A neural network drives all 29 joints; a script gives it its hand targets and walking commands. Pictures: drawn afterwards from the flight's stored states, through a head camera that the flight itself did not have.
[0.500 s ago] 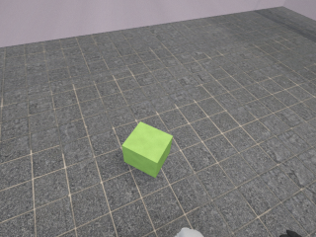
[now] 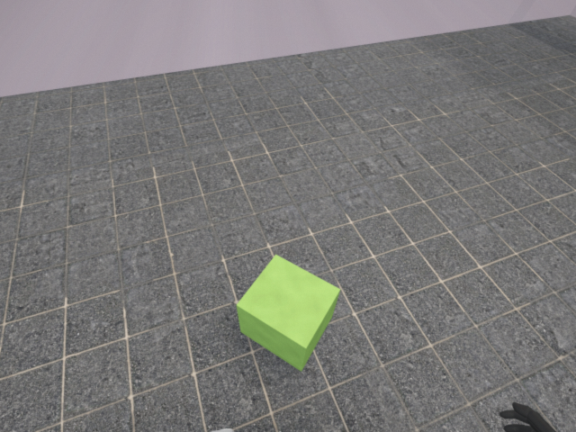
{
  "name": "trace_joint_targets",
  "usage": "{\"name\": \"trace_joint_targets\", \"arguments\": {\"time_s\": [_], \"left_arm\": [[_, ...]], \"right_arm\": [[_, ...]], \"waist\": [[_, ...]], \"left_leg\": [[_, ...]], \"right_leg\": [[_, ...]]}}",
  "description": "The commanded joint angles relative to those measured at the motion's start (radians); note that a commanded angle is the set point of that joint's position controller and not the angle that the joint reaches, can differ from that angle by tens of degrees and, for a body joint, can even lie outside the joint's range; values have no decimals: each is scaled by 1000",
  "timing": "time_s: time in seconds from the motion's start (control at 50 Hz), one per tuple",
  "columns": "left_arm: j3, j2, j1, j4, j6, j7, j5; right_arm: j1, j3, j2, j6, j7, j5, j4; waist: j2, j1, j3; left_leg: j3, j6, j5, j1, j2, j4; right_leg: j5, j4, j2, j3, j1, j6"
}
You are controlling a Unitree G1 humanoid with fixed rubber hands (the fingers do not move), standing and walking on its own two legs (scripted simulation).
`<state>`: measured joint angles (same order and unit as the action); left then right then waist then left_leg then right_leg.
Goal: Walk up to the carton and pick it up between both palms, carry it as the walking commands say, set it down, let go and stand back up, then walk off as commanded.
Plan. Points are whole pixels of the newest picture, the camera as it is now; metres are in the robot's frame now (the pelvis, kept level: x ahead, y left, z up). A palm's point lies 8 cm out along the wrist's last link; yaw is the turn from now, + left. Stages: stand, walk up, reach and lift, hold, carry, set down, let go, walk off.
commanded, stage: walk up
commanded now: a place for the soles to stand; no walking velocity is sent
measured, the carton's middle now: (288, 311) +0.59 -0.02 -0.65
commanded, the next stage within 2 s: none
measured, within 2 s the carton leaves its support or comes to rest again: neither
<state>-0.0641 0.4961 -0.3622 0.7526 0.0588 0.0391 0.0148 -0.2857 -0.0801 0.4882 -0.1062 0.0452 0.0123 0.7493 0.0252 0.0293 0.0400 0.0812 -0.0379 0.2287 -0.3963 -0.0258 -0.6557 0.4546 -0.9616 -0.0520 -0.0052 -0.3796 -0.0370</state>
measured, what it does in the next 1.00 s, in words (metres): walks ahead: right foot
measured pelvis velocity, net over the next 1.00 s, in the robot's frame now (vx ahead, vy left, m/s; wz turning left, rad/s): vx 0.11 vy -0.01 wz -0.02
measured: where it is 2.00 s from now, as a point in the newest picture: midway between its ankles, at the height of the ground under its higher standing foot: outside the picture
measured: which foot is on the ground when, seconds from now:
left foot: down 0.00-0.90, up 0.92-1.00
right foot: up 0.00-0.20, down 0.22-1.00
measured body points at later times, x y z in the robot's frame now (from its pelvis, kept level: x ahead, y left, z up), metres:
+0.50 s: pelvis +0.09 -0.03 +0.00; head +0.11 -0.04 +0.45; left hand +0.22 +0.30 -0.09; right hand +0.18 -0.36 -0.11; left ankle +0.10 +0.10 -0.72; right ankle +0.15 -0.15 -0.72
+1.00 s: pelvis +0.11 -0.01 +0.02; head +0.13 -0.03 +0.47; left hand +0.16 +0.35 -0.07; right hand +0.26 -0.36 -0.07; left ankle +0.10 +0.13 -0.68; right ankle +0.15 -0.15 -0.72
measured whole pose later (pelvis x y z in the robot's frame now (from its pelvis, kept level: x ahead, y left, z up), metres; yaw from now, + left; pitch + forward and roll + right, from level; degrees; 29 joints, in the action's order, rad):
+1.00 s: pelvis +0.11 -0.01 +0.02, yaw -1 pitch -1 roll -1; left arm -0.07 0.45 -0.23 1.02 0.08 -0.07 0.01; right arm -0.03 -0.09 0.49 0.06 0.08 0.06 0.90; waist -0.06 0.01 0.06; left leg -0.06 -0.01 0.39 -0.37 -0.02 -0.90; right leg 0.18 -0.46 -0.03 0.03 -0.27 0.00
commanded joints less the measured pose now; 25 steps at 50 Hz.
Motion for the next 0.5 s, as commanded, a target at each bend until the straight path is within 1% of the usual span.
{"name": "trace_joint_targets", "arguments": {"time_s": [0.0, 0.02, 0.04, 0.06, 0.08, 0.1, 0.12, 0.14, 0.16, 0.18, 0.2, 0.22, 0.24, 0.26, 0.28, 0.3, 0.32, 0.34, 0.36, 0.38, 0.4, 0.42, 0.44, 0.46, 0.48], "left_arm": [[-46, 188, 10, -50, 18, -13, -3], [-48, 176, -8, -40, 21, -9, -1], [-47, 162, -25, -22, 20, 2, 3], [-45, 139, -15, -19, 17, 8, 2], [-42, 121, 2, -19, 12, 8, -2], [-41, 107, 10, -15, 9, 6, -6], [-40, 96, 16, -6, 7, 2, -8], [-41, 89, 15, 3, 6, -5, -8], [-43, 85, 9, 14, 5, -11, -8], [-49, 95, 4, 28, 8, -18, -5], [-53, 118, -1, 36, 11, -25, -1], [-58, 159, -10, 33, 20, -31, 9], [-58, 229, 38, 2, 26, -30, 3], [-60, 233, 48, 9, 22, -32, -8], [-54, 220, 77, 18, 18, -38, -9], [-47, 209, 105, 20, 13, -43, -9], [-38, 196, 139, 24, 8, -43, -10], [-27, 181, 173, 28, 3, -39, -10], [-16, 161, 190, 35, -2, -36, -13], [-4, 133, 192, 38, -5, -34, -18], [8, 97, 207, 38, -7, -33, -22], [7, 100, 212, 57, -10, -35, -24], [4, 111, 225, 78, -10, -38, -22], [2, 120, 236, 95, -7, -39, -20], [2, 126, 244, 111, -5, -40, -19]], "right_arm": [[-104, -70, 252, -5, -22, -18, -34], [-79, -64, 233, -5, -24, -12, -41], [-77, -63, 228, -2, -22, -6, -38], [-89, -61, 228, -1, -21, 1, -34], [-87, -58, 224, 0, -22, 4, -35], [-70, -53, 218, 4, -24, 5, -39], [-44, -47, 212, 9, -25, 3, -43], [-19, -40, 206, 17, -26, 0, -47], [3, -33, 200, 27, -28, -5, -49], [10, -21, 183, 35, -30, -8, -49], [-5, -1, 143, 39, -34, -8, -44], [-31, 18, 86, 41, -36, -10, -47], [-45, 20, 94, 53, -46, -19, -39], [-31, 1, 146, 64, -56, -21, -12], [-43, -2, 151, 64, -57, -16, 12], [-57, -1, 150, 60, -60, -13, 31], [-76, -1, 149, 56, -61, -14, 62], [-98, -1, 140, 51, -60, -12, 92], [-99, 0, 131, 47, -58, -6, 108], [-79, -1, 140, 43, -59, 4, 113], [-15, -2, 182, 38, -58, 8, 99], [55, 2, 195, 36, -51, 3, 100], [87, 11, 176, 38, -48, 1, 113], [99, 20, 159, 40, -48, -5, 129], [103, 25, 147, 43, -49, -10, 145]], "waist": [[-90, -60, 12], [-134, -50, 13], [-179, -53, 4], [-200, -56, 3], [-206, -54, 4], [-208, -46, 2], [-215, -37, -2], [-221, -27, -14], [-208, -12, -27], [-176, 0, -39], [-105, 12, -48], [72, 8, -74], [148, -5, -101], [93, 2, -93], [109, -6, -71], [124, -14, -55], [153, -26, -53], [163, -46, -59], [145, -62, -68], [104, -64, -80], [2, -48, -67], [-32, -17, -61], [-15, -8, -56], [4, -9, -55], [11, -16, -58]], "left_leg": [[-530, -240, 280, 291, -342, 374], [-424, -216, 172, 250, -297, 353], [-335, -199, 44, 202, -266, 333], [-283, -201, -50, 157, -255, 321], [-244, -199, -125, 116, -249, 302], [-206, -188, -188, 74, -236, 278], [-180, -177, -240, 42, -224, 249], [-167, -164, -273, 26, -217, 210], [-149, -145, -265, 2, -204, 156], [-126, -112, -193, -35, -179, 89], [-102, -73, -84, -75, -148, 14], [-42, -26, 47, -137, -82, -145], [-39, 11, 350, -158, -9, -240], [-113, 10, 381, -104, -30, -292], [-116, 4, 368, -109, -45, -275], [-111, 4, 327, -92, -54, -230], [-88, 5, 271, -41, -42, -165], [-58, 5, 202, 46, -20, -86], [-40, 4, 106, 131, -4, 14], [-90, 2, 32, 189, -24, 72], [-244, -23, 22, 139, -115, 149], [-282, -46, 22, 65, -153, 169], [-250, -44, 13, 35, -148, 162], [-210, -30, -6, 29, -120, 144], [-180, -16, -31, 46, -95, 132]], "right_leg": [[-52, -134, -59, -93, -402, 10], [-65, -52, -75, -70, -344, 19], [-65, 3, -66, -28, -261, 29], [-62, 41, -55, 2, -201, 34], [-77, 89, -46, 20, -146, 35], [-120, 146, -29, 41, -82, 33], [-156, 195, -5, 65, -25, 32], [-190, 239, 17, 82, 25, 30], [-247, 303, 36, 92, 92, 25], [-274, 356, 54, 86, 162, 10], [-281, 409, 31, 28, 224, -16], [-295, 513, -145, -203, 266, -55], [-186, 604, -332, -472, 196, -185], [-173, 583, -324, -467, 155, -235], [-192, 560, -302, -412, 137, -228], [-224, 543, -271, -353, 118, -200], [-288, 523, -242, -288, 90, -174], [-371, 487, -205, -210, 46, -150], [-396, 450, -177, -152, -5, -125], [-373, 422, -161, -124, -43, -92], [-293, 382, -100, -73, -40, -34], [-186, 369, -46, -21, 40, -8], [-162, 392, -44, -15, 91, -15], [-195, 426, -64, -38, 119, -26], [-248, 450, -89, -63, 127, -36]]}}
